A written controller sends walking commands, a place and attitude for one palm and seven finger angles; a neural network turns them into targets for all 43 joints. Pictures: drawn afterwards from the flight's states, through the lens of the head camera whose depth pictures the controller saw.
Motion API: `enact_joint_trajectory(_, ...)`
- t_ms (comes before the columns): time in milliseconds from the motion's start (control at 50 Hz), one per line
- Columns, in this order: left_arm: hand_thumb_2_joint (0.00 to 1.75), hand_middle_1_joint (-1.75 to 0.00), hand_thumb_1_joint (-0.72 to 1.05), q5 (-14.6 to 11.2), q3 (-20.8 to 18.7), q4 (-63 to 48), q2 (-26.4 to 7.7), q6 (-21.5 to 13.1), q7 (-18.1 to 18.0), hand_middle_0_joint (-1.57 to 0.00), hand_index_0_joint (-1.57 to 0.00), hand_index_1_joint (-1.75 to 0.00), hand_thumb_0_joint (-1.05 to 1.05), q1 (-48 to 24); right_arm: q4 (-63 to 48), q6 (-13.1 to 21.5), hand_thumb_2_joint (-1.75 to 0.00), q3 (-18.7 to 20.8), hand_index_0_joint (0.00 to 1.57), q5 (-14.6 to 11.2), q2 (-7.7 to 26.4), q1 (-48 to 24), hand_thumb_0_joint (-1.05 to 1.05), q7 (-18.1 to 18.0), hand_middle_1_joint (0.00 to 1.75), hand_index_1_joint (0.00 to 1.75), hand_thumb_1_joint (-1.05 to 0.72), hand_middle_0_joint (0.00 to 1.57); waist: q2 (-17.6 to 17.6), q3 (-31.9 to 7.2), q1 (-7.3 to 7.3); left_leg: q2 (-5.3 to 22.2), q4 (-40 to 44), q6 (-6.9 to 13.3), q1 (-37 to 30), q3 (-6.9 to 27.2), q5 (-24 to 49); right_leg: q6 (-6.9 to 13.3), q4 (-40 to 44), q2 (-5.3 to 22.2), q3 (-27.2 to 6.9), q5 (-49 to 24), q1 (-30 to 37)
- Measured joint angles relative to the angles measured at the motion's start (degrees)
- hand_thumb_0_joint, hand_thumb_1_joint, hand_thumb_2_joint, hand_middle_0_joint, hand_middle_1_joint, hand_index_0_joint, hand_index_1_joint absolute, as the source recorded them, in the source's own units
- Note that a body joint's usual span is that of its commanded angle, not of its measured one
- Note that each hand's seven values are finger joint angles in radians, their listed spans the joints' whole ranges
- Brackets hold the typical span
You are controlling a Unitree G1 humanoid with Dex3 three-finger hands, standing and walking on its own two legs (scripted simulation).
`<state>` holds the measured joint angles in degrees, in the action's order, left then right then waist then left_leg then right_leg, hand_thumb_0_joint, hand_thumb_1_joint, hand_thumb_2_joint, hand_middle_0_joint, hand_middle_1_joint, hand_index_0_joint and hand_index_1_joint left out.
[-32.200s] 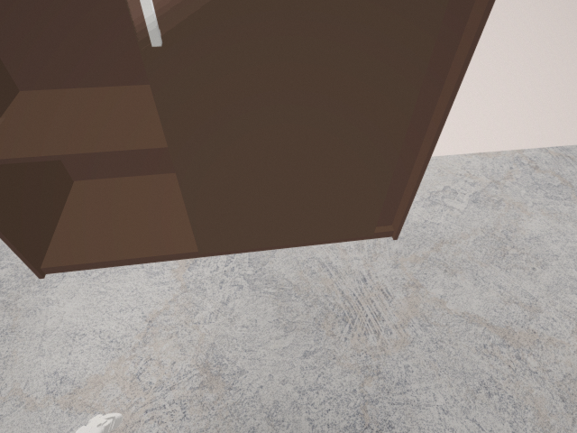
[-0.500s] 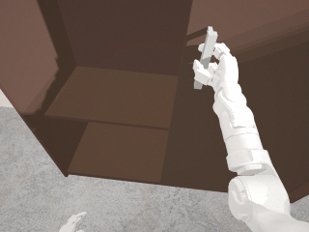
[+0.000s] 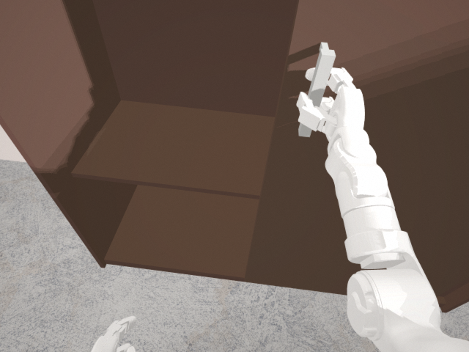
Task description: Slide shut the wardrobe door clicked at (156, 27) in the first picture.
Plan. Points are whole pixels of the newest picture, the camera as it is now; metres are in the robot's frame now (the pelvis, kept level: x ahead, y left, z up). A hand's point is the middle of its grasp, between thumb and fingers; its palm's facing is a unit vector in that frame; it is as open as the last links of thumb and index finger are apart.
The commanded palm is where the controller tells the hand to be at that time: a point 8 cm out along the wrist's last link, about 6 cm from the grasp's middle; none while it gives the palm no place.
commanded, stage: grip the handle and tug to test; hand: right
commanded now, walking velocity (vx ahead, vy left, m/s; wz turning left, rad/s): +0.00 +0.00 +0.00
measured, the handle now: (313, 91) +0.50 -0.08 +0.21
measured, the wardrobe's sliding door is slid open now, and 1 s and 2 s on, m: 0.62 0.62 0.62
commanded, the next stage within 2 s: tug the door sideways, standing still in 0.22 s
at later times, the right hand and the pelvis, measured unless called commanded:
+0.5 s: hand (301, 110) +0.45 -0.05 +0.21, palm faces +0.01 +1.00 +0.01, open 6.1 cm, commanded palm +0.43 -0.08 +0.21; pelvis +0.03 +0.01 +0.00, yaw -2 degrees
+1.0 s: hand (298, 110) +0.45 -0.05 +0.21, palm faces +0.07 +1.00 -0.06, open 5.8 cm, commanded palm +0.43 -0.04 +0.21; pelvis +0.00 +0.00 +0.00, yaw -4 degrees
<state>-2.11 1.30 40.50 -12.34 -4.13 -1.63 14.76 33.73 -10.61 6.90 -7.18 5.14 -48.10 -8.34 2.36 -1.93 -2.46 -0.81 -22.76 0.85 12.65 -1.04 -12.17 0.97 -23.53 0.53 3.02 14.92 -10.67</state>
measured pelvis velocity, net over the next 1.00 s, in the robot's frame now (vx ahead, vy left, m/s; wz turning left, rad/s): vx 0.00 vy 0.00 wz -0.07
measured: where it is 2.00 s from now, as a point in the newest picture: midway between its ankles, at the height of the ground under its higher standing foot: outside the picture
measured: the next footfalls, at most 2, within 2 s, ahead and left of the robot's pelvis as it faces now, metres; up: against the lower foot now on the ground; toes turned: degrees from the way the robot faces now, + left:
none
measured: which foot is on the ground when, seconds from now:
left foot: down 0.00-1.00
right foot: down 0.00-1.00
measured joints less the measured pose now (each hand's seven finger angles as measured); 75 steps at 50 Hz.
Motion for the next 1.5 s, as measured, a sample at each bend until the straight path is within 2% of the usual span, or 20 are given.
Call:
enact_joint_trajectory(140,0.90,-0.30,0.90,-0.1,-0.2,-0.7,-0.1,0.9,0.4,-0.20,-0.20,-0.30,0.01,0.2,-6.0,-1.7,-0.73,0.3,0.27,-0.1,0.1,4.1,0.00,-0.1,1.36,1.34,-0.67,0.31,0.4,-0.1,-0.41,-0.4,0.8,0.1,-1.1,0.5,0.0,-0.2,1.1,0.3,0.5,0.1,1.4)
enact_joint_trajectory(340,0.90,-0.30,0.90,-0.2,-0.4,-3.0,-0.2,3.0,1.2,-0.20,-0.20,-0.30,0.01,-2.0,-18.1,-6.2,-0.72,0.1,0.22,-0.8,0.1,11.6,0.00,1.1,1.33,1.28,-0.70,0.27,0.7,-0.7,-0.46,-0.8,1.7,0.4,-2.7,1.0,-1.0,-0.4,1.9,0.7,0.9,0.8,3.2)
enact_joint_trajectory(400,0.90,-0.30,0.90,-0.3,-0.5,-3.2,-0.4,3.2,1.2,-0.20,-0.20,-0.30,0.01,-2.9,-19.9,-7.7,-0.74,-1.0,0.23,-0.8,-0.7,11.7,0.00,0.7,1.33,1.28,-0.69,0.27,0.7,-0.6,0.22,-0.8,1.5,0.5,-3.0,0.4,-1.6,-0.4,1.4,0.7,0.3,1.2,3.1)
enact_joint_trajectory(540,0.90,-0.30,0.90,0.5,-1.1,-1.3,-0.8,3.3,0.9,-0.20,-0.20,-0.30,0.01,-5.3,-14.7,-9.8,-0.82,-5.5,0.33,1.0,-3.8,4.7,0.01,-2.8,1.36,1.35,-0.76,0.35,0.2,-0.2,2.36,0.0,-0.5,0.5,-1.8,-2.2,-3.0,-0.6,-0.6,0.0,-2.4,2.1,0.9)
enact_joint_trajectory(660,0.90,-0.30,0.90,0.9,-1.0,-0.6,0.2,3.0,1.4,-0.20,-0.20,-0.30,0.01,-5.5,-8.8,-7.3,-0.83,-7.0,0.34,0.9,-5.0,1.3,0.01,-4.7,1.39,1.38,-0.74,0.37,0.2,-0.2,3.06,0.9,-2.0,0.4,-0.9,-3.3,-3.6,-0.4,-1.5,-0.7,-3.4,2.0,-0.1)
enact_joint_trajectory(940,0.90,-0.30,0.90,0.8,-0.7,3.1,1.6,0.5,2.6,-0.20,-0.20,-0.30,0.01,-0.8,4.0,-0.2,-0.81,-10.1,0.26,0.1,-5.1,-6.3,-0.01,-7.6,1.40,1.40,-0.78,0.35,0.2,0.7,3.13,2.0,-4.1,-0.2,1.5,-3.7,-3.2,0.1,-3.8,-1.8,-3.9,1.5,-2.9)
enact_joint_trajectory(1340,0.90,-0.30,0.90,0.8,-1.3,5.9,0.5,-5.0,2.8,-0.20,-0.20,-0.30,0.01,1.4,11.7,4.4,-0.80,-10.9,0.24,-0.9,-4.4,-10.5,-0.01,-8.1,1.39,1.40,-0.78,0.35,-0.2,0.5,2.74,2.4,-4.9,-0.6,3.8,-3.2,-2.4,0.5,-4.4,-2.2,-3.4,0.8,-5.0)
enact_joint_trajectory(1360,0.90,-0.30,0.90,0.9,-1.3,5.9,0.4,-5.2,2.8,-0.20,-0.20,-0.30,0.01,1.3,11.8,4.5,-0.81,-10.8,0.24,-0.9,-4.4,-10.5,-0.01,-8.0,1.39,1.40,-0.78,0.36,-0.2,0.5,2.76,2.4,-4.9,-0.6,3.8,-3.2,-2.4,0.5,-4.4,-2.2,-3.4,0.8,-5.1)
enact_joint_trajectory(1380,0.90,-0.30,0.90,1.0,-1.0,5.5,0.3,-4.9,2.6,-0.20,-0.20,-0.30,0.01,0.9,11.5,5.2,-0.80,-9.8,0.25,-0.1,-3.9,-9.9,-0.01,-6.4,1.39,1.40,-0.77,0.36,-0.1,0.5,2.73,2.3,-5.0,-0.6,4.0,-2.9,-2.4,0.5,-4.5,-2.1,-3.1,0.9,-5.1)
enact_joint_trajectory(1440,0.90,-0.30,0.90,1.2,-0.6,3.4,0.3,-3.7,1.4,-0.20,-0.21,-0.30,0.01,-1.2,9.6,10.4,-0.80,-7.9,0.27,1.3,0.2,-7.2,-0.02,-1.0,1.40,1.40,-0.73,0.38,0.2,2.2,1.76,1.8,-6.3,-0.7,4.6,-1.3,-2.6,0.7,-5.0,-1.6,-1.5,1.4,-4.6)
enact_joint_trajectory(1500,0.90,-0.30,0.90,1.0,-1.1,0.6,0.8,-3.3,0.3,-0.20,-0.21,-0.30,0.01,-2.3,6.9,14.3,-0.81,-6.9,0.27,1.2,3.5,-5.6,-0.04,1.7,1.40,1.40,-0.70,0.40,-0.3,4.6,1.53,1.7,-11.0,-0.6,6.7,0.3,-4.3,0.5,-6.9,-1.5,0.1,2.5,-4.9)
